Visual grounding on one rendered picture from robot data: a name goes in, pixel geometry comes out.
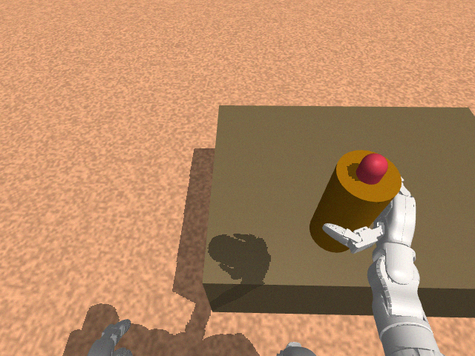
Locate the left robot hand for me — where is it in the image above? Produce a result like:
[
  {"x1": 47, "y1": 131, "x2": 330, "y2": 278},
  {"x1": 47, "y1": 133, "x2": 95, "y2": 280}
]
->
[{"x1": 87, "y1": 319, "x2": 133, "y2": 356}]

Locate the bottle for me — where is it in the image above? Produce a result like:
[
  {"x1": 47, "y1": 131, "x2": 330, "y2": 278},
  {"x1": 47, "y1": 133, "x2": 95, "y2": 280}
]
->
[{"x1": 309, "y1": 150, "x2": 402, "y2": 253}]

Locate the right robot hand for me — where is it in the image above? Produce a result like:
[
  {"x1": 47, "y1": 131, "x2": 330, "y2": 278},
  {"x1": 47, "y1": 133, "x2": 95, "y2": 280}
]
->
[{"x1": 322, "y1": 177, "x2": 416, "y2": 254}]

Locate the right robot arm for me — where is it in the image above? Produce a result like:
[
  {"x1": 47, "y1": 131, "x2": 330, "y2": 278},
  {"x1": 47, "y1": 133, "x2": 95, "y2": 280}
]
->
[{"x1": 367, "y1": 242, "x2": 445, "y2": 356}]

